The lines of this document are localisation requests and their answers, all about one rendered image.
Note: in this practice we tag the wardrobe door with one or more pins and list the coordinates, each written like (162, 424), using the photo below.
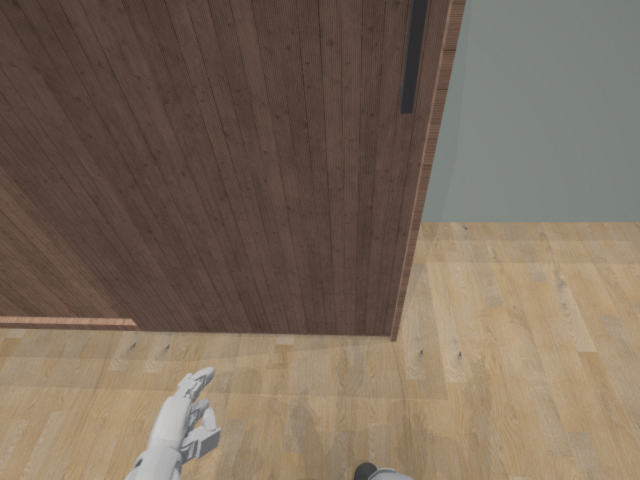
(223, 165)
(40, 275)

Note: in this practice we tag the handle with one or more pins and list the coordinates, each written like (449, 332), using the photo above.
(413, 51)

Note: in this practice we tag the robot left forearm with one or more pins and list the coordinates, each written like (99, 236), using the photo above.
(157, 463)

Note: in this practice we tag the robot left hand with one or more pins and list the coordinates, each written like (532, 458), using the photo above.
(175, 422)

